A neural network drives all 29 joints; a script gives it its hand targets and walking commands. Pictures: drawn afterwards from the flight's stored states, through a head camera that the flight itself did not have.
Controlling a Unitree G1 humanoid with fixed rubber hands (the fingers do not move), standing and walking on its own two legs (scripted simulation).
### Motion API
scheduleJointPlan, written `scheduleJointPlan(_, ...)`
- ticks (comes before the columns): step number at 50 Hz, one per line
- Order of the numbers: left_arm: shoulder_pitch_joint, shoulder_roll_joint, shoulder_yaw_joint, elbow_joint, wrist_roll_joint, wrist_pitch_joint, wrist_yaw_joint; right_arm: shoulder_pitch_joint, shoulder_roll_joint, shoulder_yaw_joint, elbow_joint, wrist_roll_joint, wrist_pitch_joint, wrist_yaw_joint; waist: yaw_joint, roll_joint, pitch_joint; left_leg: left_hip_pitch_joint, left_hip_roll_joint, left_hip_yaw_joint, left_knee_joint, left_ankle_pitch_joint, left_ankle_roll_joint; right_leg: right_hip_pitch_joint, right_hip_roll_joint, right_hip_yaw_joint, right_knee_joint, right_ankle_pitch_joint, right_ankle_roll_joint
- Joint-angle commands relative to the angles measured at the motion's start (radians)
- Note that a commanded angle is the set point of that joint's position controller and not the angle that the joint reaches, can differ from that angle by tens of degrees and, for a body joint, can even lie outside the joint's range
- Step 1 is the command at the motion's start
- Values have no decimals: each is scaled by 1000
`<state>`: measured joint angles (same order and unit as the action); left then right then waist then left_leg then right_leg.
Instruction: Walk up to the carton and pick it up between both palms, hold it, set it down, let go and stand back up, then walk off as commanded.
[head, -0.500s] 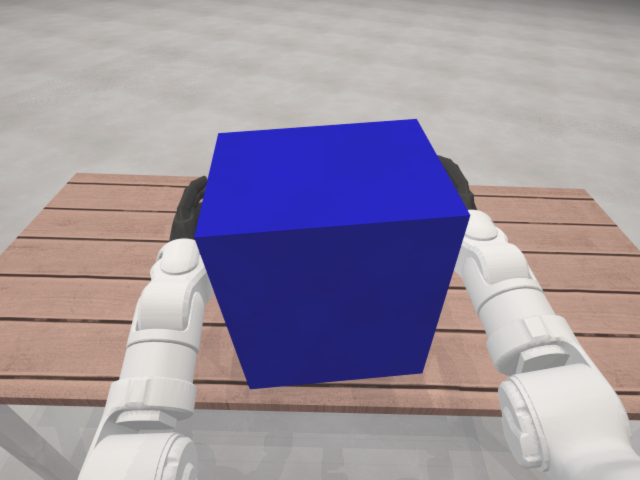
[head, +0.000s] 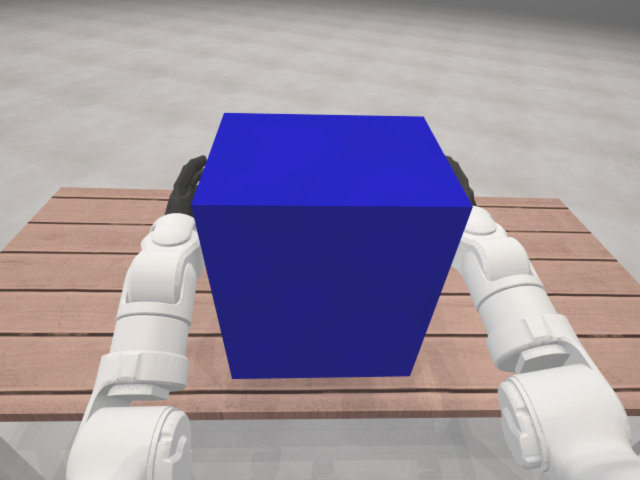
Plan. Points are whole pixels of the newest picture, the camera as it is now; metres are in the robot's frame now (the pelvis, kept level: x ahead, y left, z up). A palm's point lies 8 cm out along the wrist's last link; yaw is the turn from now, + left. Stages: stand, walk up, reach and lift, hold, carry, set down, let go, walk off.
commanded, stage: reach and lift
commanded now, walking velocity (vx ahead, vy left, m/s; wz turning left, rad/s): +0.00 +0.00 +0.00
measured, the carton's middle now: (323, 253) +0.39 +0.01 +0.15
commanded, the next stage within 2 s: hold in 0.88 s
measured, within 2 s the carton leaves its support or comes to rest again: neither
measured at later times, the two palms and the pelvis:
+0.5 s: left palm (177, 197) +0.39 +0.18 +0.23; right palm (459, 203) +0.40 -0.16 +0.22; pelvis +0.00 +0.01 +0.00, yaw +0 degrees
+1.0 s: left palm (172, 184) +0.38 +0.18 +0.25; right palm (468, 194) +0.39 -0.16 +0.24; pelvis +0.00 +0.01 +0.00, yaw +0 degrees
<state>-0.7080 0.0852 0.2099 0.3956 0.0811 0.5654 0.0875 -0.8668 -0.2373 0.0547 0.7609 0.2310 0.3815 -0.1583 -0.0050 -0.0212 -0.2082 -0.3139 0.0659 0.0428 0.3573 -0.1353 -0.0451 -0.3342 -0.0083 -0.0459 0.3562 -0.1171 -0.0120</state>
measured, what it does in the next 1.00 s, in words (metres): stands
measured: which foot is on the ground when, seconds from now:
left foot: down 0.00-1.00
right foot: down 0.00-1.00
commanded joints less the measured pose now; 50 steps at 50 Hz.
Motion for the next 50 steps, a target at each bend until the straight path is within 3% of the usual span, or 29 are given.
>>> scheduleJointPlan(1, -902, -565, -373, -268, -113, -20, -178, -782, 821, 212, -384, 161, -43, 75, -79, 25, -465, 210, -153, -22, -17, 154, 28, 441, 31, 27, -49, 237, 88)
scheduleJointPlan(2, -863, -582, -373, -252, -126, -11, -183, -820, 825, 253, -430, 177, -40, 80, -33, 6, -471, 207, -143, -17, -16, 181, 37, 446, 40, 35, -52, 243, 83)
scheduleJointPlan(5, -940, -553, -357, -263, -135, -21, -189, -842, 855, 251, -444, 180, -29, 65, -50, 6, -489, 164, -150, -10, -20, 90, 46, 467, 23, 60, -55, 190, 92)
scheduleJointPlan(7, -974, -524, -309, -189, -92, -13, -189, -863, 865, 226, -363, 178, -11, 71, -26, 30, -418, 129, -150, -12, -46, 11, 43, 422, 17, 61, -71, 40, 91)
scheduleJointPlan(8, -997, -559, -336, -234, -125, -14, -181, -957, 890, 250, -457, 189, -33, 78, -14, 12, -493, 156, -148, -13, -36, 77, 47, 438, 21, 52, -61, 120, 85)
scheduleJointPlan(9, -941, -564, -330, -159, -117, -1, -186, -872, 817, 201, -362, 174, -15, 78, -58, 40, -404, 150, -150, -9, -44, 50, 35, 404, 14, 43, -68, 114, 87)
scheduleJointPlan(11, -947, -530, -284, -174, -116, -4, -194, -893, 835, 221, -380, 175, -10, 82, -30, -8, -407, 147, -142, -8, -44, 45, 50, 397, 20, 58, -77, 76, 93)
scheduleJointPlan(13, -957, -519, -252, -91, -64, 18, -204, -909, 820, 152, -283, 142, 8, 84, -41, 8, -314, 94, -149, -9, -63, -48, 52, 377, 18, 53, -83, -4, 84)
scheduleJointPlan(15, -904, -548, -246, -88, -57, 27, -211, -901, 810, 165, -313, 151, -9, 94, -21, -1, -357, 159, -134, -10, -66, 39, 51, 380, 27, 40, -83, 14, 79)
scheduleJointPlan(16, -902, -563, -245, -55, -72, 27, -214, -944, 795, 150, -333, 140, -10, 96, -46, -23, -356, 154, -135, -7, -65, 5, 59, 369, 27, 38, -97, 0, 82)
scheduleJointPlan(19, -931, -563, -259, -89, -68, 31, -212, -948, 802, 169, -349, 149, -22, 94, -32, -2, -376, 164, -138, -4, -60, 45, 46, 389, 45, 33, -90, 48, 66)
scheduleJointPlan(20, -921, -572, -292, -138, -83, 31, -213, -934, 792, 167, -376, 171, -23, 89, -52, 51, -423, 169, -141, -8, -45, 71, 37, 406, 38, 40, -76, 80, 67)
scheduleJointPlan(21, -897, -550, -264, -136, -79, 35, -213, -919, 801, 197, -375, 180, -17, 90, -39, 9, -405, 166, -139, -9, -43, 100, 42, 436, 41, 42, -72, 137, 73)
scheduleJointPlan(22, -950, -587, -321, -234, -116, 23, -204, -900, 811, 214, -418, 200, -18, 93, -61, 37, -511, 222, -141, -14, -21, 177, 27, 459, 40, 31, -48, 240, 72)
scheduleJointPlan(25, -935, -561, -299, -164, -107, 38, -206, -919, 779, 208, -383, 185, -9, 88, -51, -6, -421, 196, -137, -18, -21, 115, 34, 413, 53, 36, -73, 157, 63)
scheduleJointPlan(26, -1011, -578, -321, -196, -133, 28, -201, -951, 793, 191, -410, 183, -12, 90, -54, 36, -471, 193, -141, -10, -31, 85, 31, 409, 38, 39, -73, 115, 69)
scheduleJointPlan(28, -972, -643, -427, -316, -169, 27, -187, -947, 796, 233, -527, 235, -28, 73, -83, 89, -643, 248, -138, -24, 20, 246, 0, 478, 58, 32, -26, 321, 63)
scheduleJointPlan(29, -952, -621, -383, -262, -139, 41, -185, -914, 758, 222, -439, 232, -5, 77, -84, 96, -516, 250, -134, -30, 6, 207, 1, 424, 55, 31, -47, 260, 66)
scheduleJointPlan(30, -966, -600, -343, -241, -131, 43, -187, -934, 787, 238, -438, 227, -1, 80, -49, 41, -480, 220, -138, -21, -1, 193, 20, 425, 52, 34, -54, 217, 74)
scheduleJointPlan(32, -953, -606, -364, -266, -140, 51, -187, -939, 800, 247, -494, 237, 0, 80, -59, 52, -515, 234, -142, -23, 14, 245, 22, 432, 56, 30, -44, 297, 73)
scheduleJointPlan(33, -969, -611, -362, -291, -134, 54, -181, -932, 789, 247, -475, 246, 7, 83, -44, 76, -538, 258, -135, -20, 13, 246, 11, 421, 61, 32, -41, 278, 66)
scheduleJointPlan(35, -944, -626, -362, -269, -128, 69, -177, -895, 745, 228, -434, 234, 17, 87, -67, 75, -467, 293, -128, -34, 14, 258, 9, 398, 66, 28, -53, 263, 56)
scheduleJointPlan(37, -988, -621, -351, -254, -151, 61, -182, -997, 790, 241, -512, 246, 2, 82, -44, 18, -521, 245, -136, -25, 13, 203, 23, 426, 59, 36, -58, 235, 69)
scheduleJointPlan(39, -1007, -631, -345, -180, -129, 71, -177, -1043, 752, 179, -434, 218, 19, 88, -63, 48, -419, 207, -129, -33, -20, 100, 25, 332, 54, 34, -70, 107, 58)
scheduleJointPlan(42, -1018, -628, -343, -209, -134, 75, -183, -978, 756, 170, -367, 217, 37, 96, -70, 77, -410, 237, -121, -31, -19, 114, 15, 322, 53, 41, -72, 121, 49)
scheduleJointPlan(44, -1019, -644, -339, -157, -142, 81, -185, -1032, 768, 165, -392, 203, 27, 105, -73, 49, -395, 205, -118, -32, -26, 74, 22, 310, 54, 39, -85, 59, 51)
scheduleJointPlan(47, -1024, -616, -287, -120, -97, 89, -189, -997, 771, 150, -332, 195, 43, 111, -40, 39, -346, 173, -119, -30, -47, 21, 37, 308, 52, 39, -85, 15, 52)
scheduleJointPlan(48, -1037, -643, -321, -168, -101, 88, -188, -998, 756, 140, -351, 192, 34, 115, -71, 100, -390, 196, -118, -39, -48, 47, 24, 323, 52, 41, -79, 43, 40)
scheduleJointPlan(50, -979, -611, -275, -79, -100, 99, -189, -1057, 736, 141, -331, 181, 45, 118, -45, 15, -329, 172, -113, -28, -53, -1, 50, 294, 55, 44, -104, -21, 42)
